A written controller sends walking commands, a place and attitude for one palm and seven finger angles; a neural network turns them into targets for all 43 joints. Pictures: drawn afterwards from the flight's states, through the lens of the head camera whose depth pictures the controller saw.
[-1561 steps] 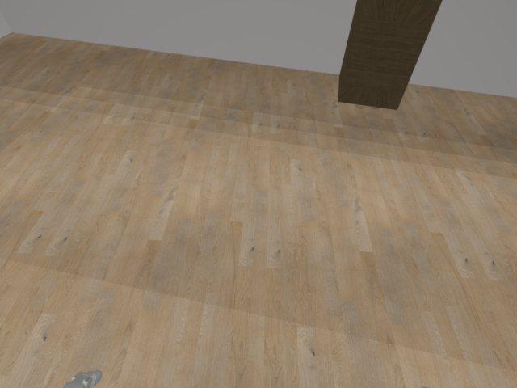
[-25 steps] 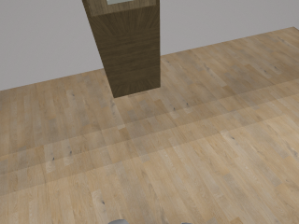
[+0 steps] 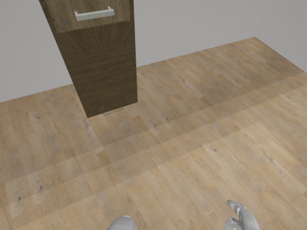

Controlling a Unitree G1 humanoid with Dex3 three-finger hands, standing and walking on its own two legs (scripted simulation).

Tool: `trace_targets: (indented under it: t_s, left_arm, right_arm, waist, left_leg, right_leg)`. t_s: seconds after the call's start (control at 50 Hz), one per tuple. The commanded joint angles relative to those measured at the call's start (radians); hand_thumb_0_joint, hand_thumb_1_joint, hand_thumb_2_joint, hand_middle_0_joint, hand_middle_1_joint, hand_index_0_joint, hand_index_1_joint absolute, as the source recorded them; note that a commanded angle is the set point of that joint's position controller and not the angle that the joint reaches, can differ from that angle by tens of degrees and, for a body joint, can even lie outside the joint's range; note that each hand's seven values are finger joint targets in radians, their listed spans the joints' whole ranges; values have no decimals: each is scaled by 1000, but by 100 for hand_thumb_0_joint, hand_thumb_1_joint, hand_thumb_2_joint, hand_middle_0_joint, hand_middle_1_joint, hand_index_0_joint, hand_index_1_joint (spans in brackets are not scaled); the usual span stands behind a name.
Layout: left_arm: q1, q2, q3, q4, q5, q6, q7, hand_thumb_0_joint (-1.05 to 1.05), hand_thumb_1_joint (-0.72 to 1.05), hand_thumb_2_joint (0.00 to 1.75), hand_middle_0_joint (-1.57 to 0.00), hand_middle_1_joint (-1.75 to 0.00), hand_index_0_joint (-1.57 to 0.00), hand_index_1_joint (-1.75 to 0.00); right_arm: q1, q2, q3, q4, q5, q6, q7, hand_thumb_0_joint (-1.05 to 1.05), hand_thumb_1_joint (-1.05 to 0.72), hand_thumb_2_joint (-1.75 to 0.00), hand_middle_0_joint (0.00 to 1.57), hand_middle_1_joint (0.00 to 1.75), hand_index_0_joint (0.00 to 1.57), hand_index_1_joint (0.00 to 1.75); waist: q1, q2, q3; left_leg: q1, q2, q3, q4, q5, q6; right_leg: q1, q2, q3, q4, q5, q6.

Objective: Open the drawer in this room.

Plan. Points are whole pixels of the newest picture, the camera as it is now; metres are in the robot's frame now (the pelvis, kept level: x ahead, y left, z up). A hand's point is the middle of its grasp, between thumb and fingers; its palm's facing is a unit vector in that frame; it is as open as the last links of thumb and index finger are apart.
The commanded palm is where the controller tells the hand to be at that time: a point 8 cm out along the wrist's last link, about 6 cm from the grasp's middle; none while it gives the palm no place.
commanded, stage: walk to a spot facing it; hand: left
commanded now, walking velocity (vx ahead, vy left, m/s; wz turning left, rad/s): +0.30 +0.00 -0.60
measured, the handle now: (94, 12) +0.98 +0.45 +0.03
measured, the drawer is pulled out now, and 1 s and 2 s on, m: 0.00 0.00 0.00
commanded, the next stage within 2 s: turn to face it in 1.28 s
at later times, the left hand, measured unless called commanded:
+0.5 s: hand (123, 154) +0.36 +0.17 -0.17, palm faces -0.37 -0.91 -0.15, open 7.4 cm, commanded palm none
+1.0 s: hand (144, 121) +0.52 +0.12 -0.16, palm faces -0.50 -0.82 -0.30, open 7.3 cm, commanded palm none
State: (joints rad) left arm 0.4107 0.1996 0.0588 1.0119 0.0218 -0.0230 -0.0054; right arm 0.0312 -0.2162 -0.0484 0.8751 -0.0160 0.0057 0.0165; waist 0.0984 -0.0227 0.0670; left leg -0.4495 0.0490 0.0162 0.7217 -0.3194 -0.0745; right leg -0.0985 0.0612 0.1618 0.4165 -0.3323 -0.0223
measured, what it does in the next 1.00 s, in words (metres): walks ahead, turning right: left foot, then right foot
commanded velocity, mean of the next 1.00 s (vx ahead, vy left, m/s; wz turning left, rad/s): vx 0.26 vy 0.00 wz -0.60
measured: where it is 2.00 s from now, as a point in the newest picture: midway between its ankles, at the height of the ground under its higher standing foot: (182, 183)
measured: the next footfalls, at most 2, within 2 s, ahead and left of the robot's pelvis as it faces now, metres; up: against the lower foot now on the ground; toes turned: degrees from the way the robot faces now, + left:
left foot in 0.04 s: +0.11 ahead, +0.13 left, +0.00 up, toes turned +0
right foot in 0.64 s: +0.30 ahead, -0.12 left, +0.00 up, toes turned -33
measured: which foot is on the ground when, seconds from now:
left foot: up 0.00-0.02, down 0.04-0.64, up 0.66-1.00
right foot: down 0.00-0.04, up 0.06-0.62, down 0.64-1.00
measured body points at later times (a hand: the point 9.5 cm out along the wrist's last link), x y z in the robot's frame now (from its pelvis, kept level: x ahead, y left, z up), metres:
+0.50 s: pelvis +0.17 +0.03 +0.00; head +0.23 +0.04 +0.44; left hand +0.38 +0.21 -0.16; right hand -0.01 -0.14 -0.13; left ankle +0.07 +0.13 -0.74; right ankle +0.20 -0.11 -0.67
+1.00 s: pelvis +0.38 -0.06 +0.00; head +0.42 -0.10 +0.44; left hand +0.55 +0.16 -0.14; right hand +0.39 -0.36 -0.13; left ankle +0.56 +0.02 -0.70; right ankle +0.27 -0.10 -0.74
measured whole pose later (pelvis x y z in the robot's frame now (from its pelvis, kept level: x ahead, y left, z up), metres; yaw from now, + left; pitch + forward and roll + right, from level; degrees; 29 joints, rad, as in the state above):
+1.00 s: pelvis +0.38 -0.06 +0.00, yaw -37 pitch +2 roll +0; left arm 0.30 0.26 0.08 0.98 0.01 -0.05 0.00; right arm 0.03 -0.21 -0.05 0.84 -0.02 -0.02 0.02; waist 0.06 0.01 0.08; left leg -0.58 0.13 0.02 0.82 -0.24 -0.09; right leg -0.15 0.07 0.05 0.49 -0.36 -0.06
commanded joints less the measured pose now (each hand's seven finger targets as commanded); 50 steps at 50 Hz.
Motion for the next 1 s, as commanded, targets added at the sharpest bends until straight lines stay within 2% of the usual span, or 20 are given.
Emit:
trace_targets:
  t_s: [0.0, 0.02, 0.04, 0.06, 0.1, 0.14, 0.2, 0.32, 0.46, 0.52, 0.56, 0.58, 0.6, 0.62, 0.64, 0.7, 0.76, 0.78, 0.84, 0.98]
  left_arm:
    - [-124, 163, 48, -104, -11, -21, 5, 0, 90, 90, -20, -30, -20, -30]
    - [-95, 99, 36, -119, -26, -20, -7, 0, 90, 90, -20, -30, -20, -30]
    - [-99, 99, 35, -123, -16, -20, -6, 0, 90, 90, -20, -30, -20, -30]
    - [-110, 116, 40, -127, -7, -15, -11, 0, 90, 90, -20, -30, -20, -30]
    - [-122, 111, 53, -98, 8, -3, -28, 0, 90, 90, -20, -30, -20, -30]
    - [-90, 77, 50, -87, 12, 16, -40, 0, 90, 90, -20, -30, -20, -30]
    - [-95, 49, 45, -86, 9, 29, -40, 0, 90, 90, -20, -30, -20, -30]
    - [-252, 31, 32, -137, 10, 45, -45, 0, 90, 90, -20, -30, -20, -30]
    - [-471, 19, 5, -202, 3, 33, -53, 0, 90, 90, -20, -30, -20, -30]
    - [-415, 32, 5, -195, 4, 17, -47, 0, 90, 90, -20, -30, -20, -30]
    - [-244, 83, 21, -150, 4, 2, -36, 0, 90, 90, -20, -30, -20, -30]
    - [-104, 130, 36, -108, 7, -12, -31, 0, 90, 90, -20, -30, -20, -30]
    - [11, 239, 56, -71, 6, -21, -21, 0, 90, 90, -20, -30, -20, -30]
    - [57, 316, 72, -52, -21, -16, -3, 0, 90, 90, -20, -30, -20, -30]
    - [18, 310, 75, -63, -33, -8, 9, 0, 90, 90, -20, -30, -20, -30]
    - [-142, 203, 44, -97, -28, -23, 12, 0, 90, 90, -20, -30, -20, -30]
    - [-199, 184, 40, -97, -5, -46, 12, 0, 90, 90, -20, -30, -20, -30]
    - [-201, 179, 42, -103, -3, -50, 10, 0, 90, 90, -20, -30, -20, -30]
    - [-158, 166, 46, -94, -7, -55, 1, 0, 90, 90, -20, -30, -20, -30]
    - [-74, 203, 54, -94, -5, -34, 12, 0, 90, 90, -20, -30, -20, -30]
  right_arm:
    - [251, -185, -48, -11, 5, -65, -36, 0, -90, -90, 20, 30, 20, 30]
    - [382, -294, -75, 17, -12, -71, -38, 0, -90, -90, 20, 30, 20, 30]
    - [388, -304, -68, 16, -6, -56, -36, 0, -90, -90, 20, 30, 20, 30]
    - [298, -267, -59, -14, -6, -47, -33, 0, -90, -90, 20, 30, 20, 30]
    - [209, -154, -29, -23, -10, -59, -33, 0, -90, -90, 20, 30, 20, 30]
    - [204, -104, -16, -7, -6, -74, -35, 0, -90, -90, 20, 30, 20, 30]
    - [284, -74, -12, 33, 1, -92, -44, 0, -90, -90, 20, 30, 20, 30]
    - [414, -57, -9, 102, -1, -99, -49, 0, -90, -90, 20, 30, 20, 30]
    - [519, -74, -17, 158, -15, -88, -51, 0, -90, -90, 20, 30, 20, 30]
    - [506, -106, -23, 156, -10, -82, -48, 0, -90, -90, 20, 30, 20, 30]
    - [473, -147, -35, 138, 0, -80, -43, 0, -90, -90, 20, 30, 20, 30]
    - [431, -155, -35, 115, 8, -79, -37, 0, -90, -90, 20, 30, 20, 30]
    - [427, -104, -25, 84, 28, -74, -25, 0, -90, -90, 20, 30, 20, 30]
    - [382, -56, -18, 34, 31, -70, -33, 0, -90, -90, 20, 30, 20, 30]
    - [310, -75, -24, 12, 28, -66, -39, 0, -90, -90, 20, 30, 20, 30]
    - [234, -59, -27, 11, -1, -46, -26, 0, -90, -90, 20, 30, 20, 30]
    - [313, -31, -28, 26, -7, -25, -24, 0, -90, -90, 20, 30, 20, 30]
    - [314, -32, -27, 22, -7, -23, -21, 0, -90, -90, 20, 30, 20, 30]
    - [183, -43, -25, -27, -9, -28, -12, 0, -90, -90, 20, 30, 20, 30]
    - [-15, -56, -11, -109, -1, -55, -10, 0, -90, -90, 20, 30, 20, 30]
  waist:
    - [-191, 74, -155]
    - [-227, 375, -235]
    - [-214, 326, -182]
    - [-173, 227, -68]
    - [-111, 192, 43]
    - [-71, 181, 42]
    - [-70, 154, -26]
    - [-97, 121, 22]
    - [-157, 151, 71]
    - [-123, 180, 7]
    - [-43, 198, -114]
    - [30, 182, -191]
    - [75, -14, -309]
    - [55, -117, -403]
    - [44, -8, -319]
    - [-53, 88, -55]
    - [-134, 6, -34]
    - [-140, -37, -50]
    - [-101, -119, -32]
    - [-36, -136, -84]
  left_leg:
    - [589, 67, -74, -294, 66, 39]
    - [742, 386, -446, -389, -52, 124]
    - [602, 478, -573, -492, -191, 173]
    - [445, 466, -543, -537, -324, 199]
    - [269, 356, -373, -573, -289, 147]
    - [249, 272, -150, -546, -54, 89]
    - [341, 239, 6, -483, 303, 50]
    - [447, 268, 95, -463, 550, 80]
    - [593, 295, 182, -437, 751, 144]
    - [609, 287, 273, -290, 1109, 132]
    - [591, 278, 296, -56, 1219, 105]
    - [430, 273, 305, 160, 1056, 73]
    - [63, 164, 298, 475, 329, 26]
    - [-190, 19, 186, 802, -307, -20]
    - [-227, 62, 39, 823, -243, 9]
    - [-188, 141, -7, 666, -38, 9]
    - [-93, 127, 8, 517, -14, -7]
    - [-88, 124, 17, 465, 1, -17]
    - [-131, 102, 20, 333, 82, -27]
    - [-41, 5, 61, -56, 67, -1]
  right_leg:
    - [-329, -93, 105, 233, 210, -71]
    - [-546, 29, -48, 568, -235, -6]
    - [-586, -12, -59, 724, -275, 5]
    - [-581, -73, -69, 781, -223, 6]
    - [-559, -121, -101, 869, -59, 12]
    - [-531, -134, -132, 860, 49, 26]
    - [-559, -131, -145, 893, 142, 40]
    - [-699, -144, -189, 844, 181, 52]
    - [-669, -125, -314, 461, 117, 15]
    - [-477, -42, -384, 290, 62, -34]
    - [-243, 2, -389, 176, 71, -68]
    - [31, -26, -348, 85, 183, -94]
    - [409, -269, -29, 89, 428, -199]
    - [540, -504, 375, 65, 806, -323]
    - [447, -498, 300, 20, 742, -344]
    - [11, -362, 132, -62, 519, -217]
    - [-164, -285, 21, -102, 503, -180]
    - [-174, -256, -7, -102, 488, -177]
    - [-157, -211, 9, -99, 487, -173]
    - [34, -216, 101, 49, 754, -150]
